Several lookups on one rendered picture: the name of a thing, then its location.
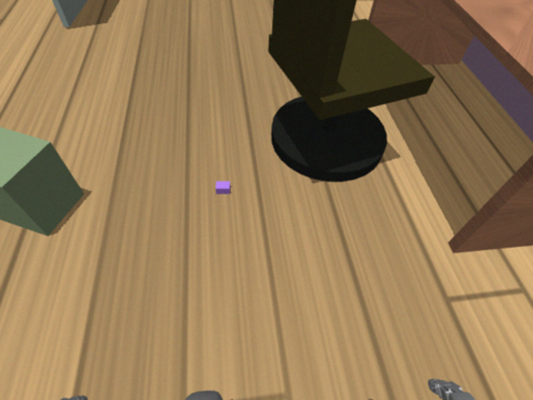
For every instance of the office chair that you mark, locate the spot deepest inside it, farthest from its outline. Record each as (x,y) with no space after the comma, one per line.
(341,68)

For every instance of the right robot hand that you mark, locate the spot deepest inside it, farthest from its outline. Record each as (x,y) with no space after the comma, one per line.
(448,390)

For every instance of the desk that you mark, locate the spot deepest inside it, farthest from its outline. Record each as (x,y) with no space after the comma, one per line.
(439,32)

